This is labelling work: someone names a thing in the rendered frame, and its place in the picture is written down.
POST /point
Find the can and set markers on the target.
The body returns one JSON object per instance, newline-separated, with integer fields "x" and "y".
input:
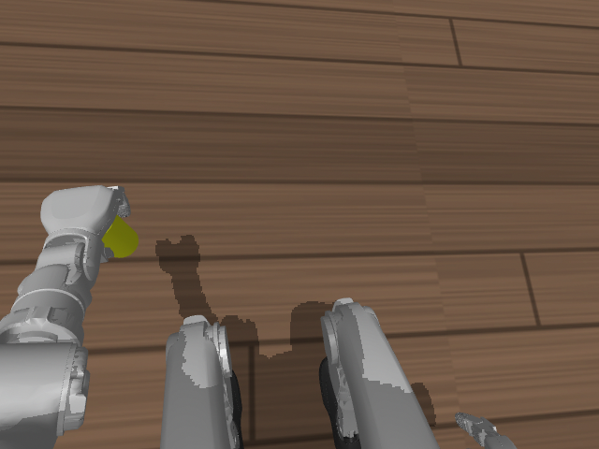
{"x": 121, "y": 238}

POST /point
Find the left robot arm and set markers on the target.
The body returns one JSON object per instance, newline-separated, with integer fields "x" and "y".
{"x": 43, "y": 378}

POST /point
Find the right robot foot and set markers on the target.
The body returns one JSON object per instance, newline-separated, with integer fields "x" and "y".
{"x": 331, "y": 404}

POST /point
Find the left robot hand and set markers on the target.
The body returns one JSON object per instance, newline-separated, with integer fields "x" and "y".
{"x": 89, "y": 208}

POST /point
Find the right robot hand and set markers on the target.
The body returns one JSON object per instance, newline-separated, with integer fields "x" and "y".
{"x": 483, "y": 431}

